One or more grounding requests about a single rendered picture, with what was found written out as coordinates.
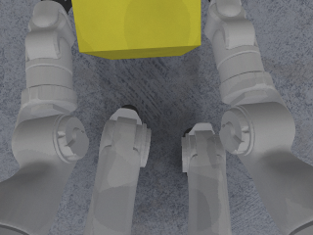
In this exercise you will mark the left robot forearm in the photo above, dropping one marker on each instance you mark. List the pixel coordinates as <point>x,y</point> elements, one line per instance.
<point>48,64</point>

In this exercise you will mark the carton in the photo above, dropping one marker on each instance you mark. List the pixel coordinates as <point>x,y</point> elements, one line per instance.
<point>136,29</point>

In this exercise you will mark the robot left upper arm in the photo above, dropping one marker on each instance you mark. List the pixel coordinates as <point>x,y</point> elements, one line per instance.
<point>47,150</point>

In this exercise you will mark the right robot thigh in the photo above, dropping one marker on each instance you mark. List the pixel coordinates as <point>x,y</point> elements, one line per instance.
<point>209,211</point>

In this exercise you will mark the left robot hand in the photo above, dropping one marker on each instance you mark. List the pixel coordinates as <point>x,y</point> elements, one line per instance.
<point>67,4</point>

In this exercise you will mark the robot left shin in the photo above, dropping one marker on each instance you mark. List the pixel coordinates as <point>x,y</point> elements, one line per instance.
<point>108,131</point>

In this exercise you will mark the right robot forearm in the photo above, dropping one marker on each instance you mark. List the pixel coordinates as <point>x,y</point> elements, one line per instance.
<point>237,56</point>

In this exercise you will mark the robot right upper arm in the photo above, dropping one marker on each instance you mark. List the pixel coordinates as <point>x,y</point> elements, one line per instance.
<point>261,135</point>

